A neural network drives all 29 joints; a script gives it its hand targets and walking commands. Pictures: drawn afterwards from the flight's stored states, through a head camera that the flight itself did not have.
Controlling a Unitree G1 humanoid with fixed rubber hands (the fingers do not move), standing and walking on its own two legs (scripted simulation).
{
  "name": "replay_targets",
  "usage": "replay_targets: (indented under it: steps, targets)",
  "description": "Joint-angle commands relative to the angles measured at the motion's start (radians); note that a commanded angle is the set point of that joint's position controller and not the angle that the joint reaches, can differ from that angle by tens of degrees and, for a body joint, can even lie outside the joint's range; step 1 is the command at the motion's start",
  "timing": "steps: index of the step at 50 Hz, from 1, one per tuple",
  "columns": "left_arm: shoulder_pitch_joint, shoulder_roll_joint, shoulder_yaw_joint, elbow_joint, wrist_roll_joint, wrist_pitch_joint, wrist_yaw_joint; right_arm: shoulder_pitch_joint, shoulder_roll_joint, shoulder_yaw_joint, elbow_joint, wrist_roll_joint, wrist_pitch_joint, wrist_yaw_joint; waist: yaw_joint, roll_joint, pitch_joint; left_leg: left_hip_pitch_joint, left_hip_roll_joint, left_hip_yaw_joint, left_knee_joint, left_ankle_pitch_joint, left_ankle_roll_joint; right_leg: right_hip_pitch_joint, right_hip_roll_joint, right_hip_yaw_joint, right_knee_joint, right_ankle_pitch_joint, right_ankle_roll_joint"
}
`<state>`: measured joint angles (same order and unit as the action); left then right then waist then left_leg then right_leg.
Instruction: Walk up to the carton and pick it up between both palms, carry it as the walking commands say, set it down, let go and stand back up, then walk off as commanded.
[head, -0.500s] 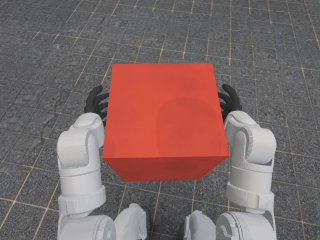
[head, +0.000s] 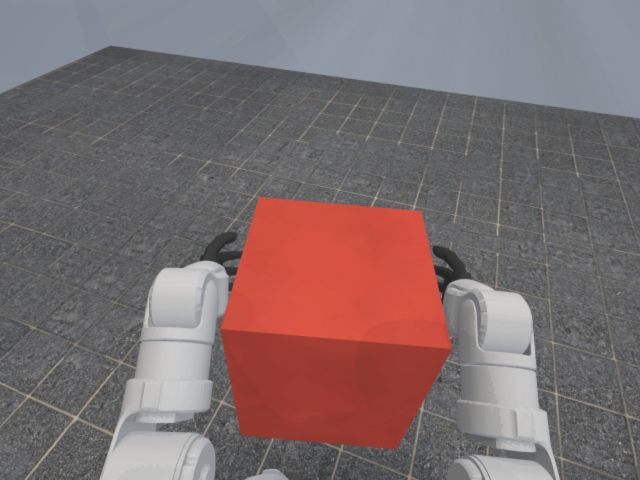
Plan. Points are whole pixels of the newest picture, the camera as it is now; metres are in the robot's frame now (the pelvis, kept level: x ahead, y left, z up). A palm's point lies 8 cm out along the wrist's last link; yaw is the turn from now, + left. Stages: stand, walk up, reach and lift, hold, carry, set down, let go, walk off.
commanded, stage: carry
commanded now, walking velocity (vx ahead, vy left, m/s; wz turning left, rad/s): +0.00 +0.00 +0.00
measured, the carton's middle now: (329, 325) +0.31 +0.00 +0.04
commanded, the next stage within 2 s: none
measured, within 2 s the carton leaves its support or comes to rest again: neither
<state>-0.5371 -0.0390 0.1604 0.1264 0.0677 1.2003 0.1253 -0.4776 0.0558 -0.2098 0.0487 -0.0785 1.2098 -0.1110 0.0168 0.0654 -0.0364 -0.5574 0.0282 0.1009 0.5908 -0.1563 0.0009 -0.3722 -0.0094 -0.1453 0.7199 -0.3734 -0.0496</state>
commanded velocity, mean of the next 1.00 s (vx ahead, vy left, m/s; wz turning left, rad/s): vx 0.00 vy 0.00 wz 0.00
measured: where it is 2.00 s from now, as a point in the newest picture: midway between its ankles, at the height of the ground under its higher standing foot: outside the picture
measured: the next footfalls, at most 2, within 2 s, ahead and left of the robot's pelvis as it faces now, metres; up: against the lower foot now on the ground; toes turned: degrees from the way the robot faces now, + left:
left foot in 0.14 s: +0.09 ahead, +0.11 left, +0.00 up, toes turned +4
left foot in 0.94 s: -0.07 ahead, +0.06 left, +0.00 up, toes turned +1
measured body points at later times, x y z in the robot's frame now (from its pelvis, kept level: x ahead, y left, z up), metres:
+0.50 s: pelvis -0.08 +0.00 +0.01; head -0.11 -0.01 +0.46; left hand +0.24 +0.16 +0.12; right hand +0.24 -0.15 +0.11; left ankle +0.04 +0.11 -0.71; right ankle +0.04 -0.10 -0.71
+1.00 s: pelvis -0.18 -0.01 -0.03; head -0.24 +0.00 +0.42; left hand +0.11 +0.12 +0.05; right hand +0.08 -0.18 +0.05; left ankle -0.11 +0.06 -0.71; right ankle -0.01 -0.12 -0.69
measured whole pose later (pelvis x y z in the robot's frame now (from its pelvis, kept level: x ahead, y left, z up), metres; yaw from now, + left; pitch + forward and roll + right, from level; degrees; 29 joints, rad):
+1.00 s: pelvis -0.18 -0.01 -0.03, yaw -5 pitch -3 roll +1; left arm -0.23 -0.14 0.23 -0.08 0.12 1.11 0.08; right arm -0.25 0.16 -0.16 -0.04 -0.13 1.10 -0.09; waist -0.02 -0.01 -0.08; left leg -0.47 -0.01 0.14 0.88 -0.38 0.08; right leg -0.68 -0.06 -0.13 0.93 -0.33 0.00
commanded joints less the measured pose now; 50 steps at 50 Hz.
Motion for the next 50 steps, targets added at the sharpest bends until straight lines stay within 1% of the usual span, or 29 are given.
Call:
replay_targets:
  steps: [1,2,3,5,6,7,8,9,12,14,17,23,25,29,35,37,38,39,40,41,42,43,44,45,46,47,48,49,50]
  targets:
    - [-1.018,-1.019,-0.655,-0.239,-0.492,-0.040,-0.242,-1.084,0.976,0.703,-0.161,0.480,-0.028,0.222,-0.046,-0.236,-0.331,0.215,0.004,-0.079,0.387,-0.127,-0.027,-0.197,-0.318,0.354,-0.522,-0.332,-0.097]
    - [-0.783,-1.037,-0.613,-0.183,-0.451,-0.013,-0.245,-0.801,0.995,0.648,-0.078,0.432,-0.004,0.224,-0.036,-0.183,-0.377,0.197,0.006,-0.065,0.342,-0.139,-0.023,-0.108,-0.266,0.256,-0.467,-0.200,-0.066]
    - [-0.684,-1.043,-0.600,-0.147,-0.433,-0.003,-0.253,-0.707,0.987,0.636,-0.079,0.414,0.001,0.231,-0.025,-0.171,-0.409,0.200,0.002,-0.052,0.267,-0.172,-0.014,-0.040,-0.232,0.190,-0.411,-0.102,-0.054]
    - [-0.780,-1.036,-0.600,-0.150,-0.436,-0.001,-0.247,-0.821,0.993,0.661,-0.101,0.446,0.006,0.239,-0.022,-0.160,-0.460,0.243,-0.006,-0.026,-0.045,-0.184,0.002,0.099,-0.217,0.159,-0.229,0.189,-0.079]
    - [-0.764,-1.028,-0.588,-0.128,-0.420,0.002,-0.240,-0.823,1.005,0.664,-0.067,0.454,0.012,0.242,-0.020,-0.143,-0.475,0.289,0.020,-0.056,-0.165,-0.111,0.006,0.129,-0.204,0.151,-0.172,0.316,-0.065]
    - [-0.691,-1.032,-0.581,-0.097,-0.403,0.006,-0.237,-0.757,1.015,0.652,-0.030,0.443,0.016,0.247,-0.016,-0.098,-0.495,0.356,0.093,-0.155,-0.159,-0.001,0.029,0.094,-0.185,0.149,-0.142,0.301,-0.032]
    - [-0.553,-1.043,-0.559,-0.069,-0.370,0.010,-0.238,-0.627,1.021,0.631,0.002,0.423,0.021,0.255,-0.010,0.007,-0.499,0.410,0.200,-0.290,-0.144,0.188,0.062,0.021,-0.156,0.127,-0.091,0.213,0.010]
    - [-0.657,-1.027,-0.586,-0.110,-0.384,0.001,-0.239,-0.710,1.014,0.641,0.002,0.427,0.004,0.262,-0.007,0.070,-0.485,0.353,0.196,-0.249,-0.134,0.144,0.094,0.035,-0.102,0.104,-0.168,0.163,0.037]
    - [-0.763,-1.054,-0.628,-0.181,-0.418,-0.015,-0.249,-0.758,1.028,0.646,-0.069,0.431,-0.018,0.269,-0.015,0.033,-0.421,0.156,0.164,-0.280,-0.303,-0.309,0.064,0.131,-0.071,0.085,-0.161,0.035,0.017]
    - [-0.812,-1.061,-0.645,-0.220,-0.442,-0.021,-0.249,-0.813,1.030,0.657,-0.101,0.438,-0.021,0.259,-0.009,0.041,-0.393,0.094,0.142,-0.245,-0.325,-0.460,0.041,0.127,-0.079,0.102,-0.196,-0.037,0.001]
    - [-0.734,-1.074,-0.645,-0.220,-0.445,-0.013,-0.250,-0.761,1.019,0.659,-0.142,0.426,-0.014,0.247,-0.012,0.032,-0.408,0.143,0.121,-0.194,-0.301,-0.425,0.027,0.090,-0.078,0.099,-0.219,-0.059,-0.004]
    - [-0.640,-1.052,-0.646,-0.224,-0.433,-0.005,-0.264,-0.668,1.005,0.693,-0.182,0.400,-0.007,0.243,-0.028,-0.118,-0.424,0.287,0.052,-0.097,-0.150,-0.283,0.042,-0.055,-0.152,0.188,-0.411,-0.229,-0.006]
    - [-0.601,-1.044,-0.642,-0.216,-0.422,-0.010,-0.268,-0.636,0.997,0.695,-0.183,0.389,-0.015,0.242,-0.030,-0.130,-0.430,0.327,0.038,-0.081,-0.109,-0.253,0.052,-0.083,-0.153,0.178,-0.427,-0.235,0.004]
    - [-0.547,-1.019,-0.634,-0.213,-0.392,-0.033,-0.271,-0.572,0.992,0.696,-0.165,0.371,-0.037,0.248,-0.029,-0.108,-0.427,0.300,0.037,-0.085,-0.124,-0.312,0.063,-0.071,-0.123,0.129,-0.386,-0.232,0.019]
    - [-0.462,-1.042,-0.657,-0.274,-0.361,-0.071,-0.271,-0.518,0.997,0.729,-0.226,0.356,-0.068,0.258,-0.002,0.063,-0.438,-0.021,0.110,-0.132,-0.312,-0.521,0.032,0.221,-0.019,0.012,-0.030,-0.068,0.000]
    - [-0.441,-1.018,-0.658,-0.258,-0.354,-0.075,-0.266,-0.530,0.982,0.742,-0.219,0.353,-0.066,0.254,0.021,-0.021,-0.409,-0.114,0.067,-0.043,-0.213,-0.552,0.010,0.268,-0.017,0.021,-0.012,-0.117,-0.015]
    - [-0.392,-0.993,-0.632,-0.228,-0.328,-0.080,-0.266,-0.477,0.971,0.724,-0.182,0.329,-0.068,0.254,0.025,-0.122,-0.382,-0.121,0.016,0.020,-0.070,-0.515,-0.007,0.213,-0.071,0.105,-0.112,-0.217,-0.031]
    - [-0.304,-0.964,-0.571,-0.137,-0.270,-0.097,-0.267,-0.389,0.936,0.661,-0.095,0.276,-0.085,0.257,0.014,-0.348,-0.378,0.049,-0.058,0.085,0.283,-0.408,-0.011,-0.036,-0.214,0.313,-0.398,-0.403,-0.060]
    - [-0.308,-0.940,-0.581,-0.184,-0.261,-0.114,-0.270,-0.383,0.943,0.662,-0.116,0.290,-0.106,0.261,-0.016,-0.433,-0.374,0.278,-0.129,0.072,0.553,-0.314,-0.011,-0.309,-0.334,0.428,-0.665,-0.522,-0.084]
    - [-0.524,-0.948,-0.711,-0.386,-0.365,-0.102,-0.267,-0.593,0.968,0.781,-0.310,0.404,-0.108,0.254,-0.049,-0.403,-0.366,0.400,-0.121,0.056,0.618,-0.288,0.008,-0.419,-0.309,0.305,-0.707,-0.533,-0.033]
    - [-0.539,-0.932,-0.680,-0.350,-0.350,-0.082,-0.265,-0.547,0.965,0.743,-0.226,0.376,-0.094,0.249,-0.076,-0.377,-0.365,0.488,-0.118,0.085,0.592,-0.288,0.027,-0.486,-0.218,0.124,-0.703,-0.493,0.049]
    - [-0.396,-0.898,-0.574,-0.216,-0.268,-0.090,-0.270,-0.348,0.925,0.636,-0.059,0.273,-0.106,0.247,-0.096,-0.316,-0.333,0.531,-0.135,0.119,0.505,-0.318,0.036,-0.513,-0.146,0.002,-0.654,-0.463,0.121]
    - [-0.344,-0.911,-0.603,-0.285,-0.285,-0.093,-0.277,-0.285,0.920,0.664,-0.126,0.280,-0.116,0.247,-0.106,-0.214,-0.313,0.496,-0.110,0.083,0.352,-0.372,0.048,-0.455,-0.133,-0.025,-0.513,-0.435,0.118]
    - [-0.270,-0.936,-0.603,-0.277,-0.280,-0.082,-0.280,-0.273,0.918,0.670,-0.160,0.284,-0.111,0.253,-0.101,-0.006,-0.339,0.376,-0.032,0.001,0.095,-0.387,0.068,-0.268,-0.126,-0.024,-0.176,-0.362,0.054]
    - [-0.311,-0.959,-0.639,-0.345,-0.312,-0.077,-0.277,-0.323,0.931,0.711,-0.237,0.314,-0.102,0.259,-0.075,0.249,-0.309,0.051,0.098,-0.265,-0.320,-0.677,0.105,-0.039,-0.049,-0.004,0.226,-0.208,0.050]
    - [-0.312,-0.947,-0.597,-0.302,-0.281,-0.090,-0.277,-0.325,0.916,0.653,-0.200,0.272,-0.110,0.259,-0.033,0.263,-0.231,-0.126,0.279,-0.582,-0.496,-0.876,0.146,-0.087,-0.043,0.081,0.395,-0.067,0.079]
    - [-0.310,-0.950,-0.625,-0.330,-0.296,-0.096,-0.271,-0.353,0.945,0.683,-0.221,0.311,-0.105,0.258,0.001,0.128,-0.187,-0.187,0.319,-0.609,-0.548,-0.874,0.208,-0.127,-0.032,0.115,0.506,0.063,0.078]
    - [-0.271,-0.891,-0.504,-0.083,-0.186,-0.137,-0.270,-0.318,0.882,0.548,0.005,0.189,-0.145,0.257,0.005,0.110,-0.209,-0.270,0.273,-0.542,-0.517,-0.835,0.209,-0.070,-0.028,0.145,0.618,0.078,0.070]
    - [-0.301,-0.891,-0.583,-0.195,-0.236,-0.170,-0.268,-0.383,0.894,0.634,-0.128,0.242,-0.175,0.253,0.006,0.087,-0.243,-0.287,0.228,-0.458,-0.468,-0.694,0.193,-0.020,-0.019,0.128,0.681,0.111,0.073]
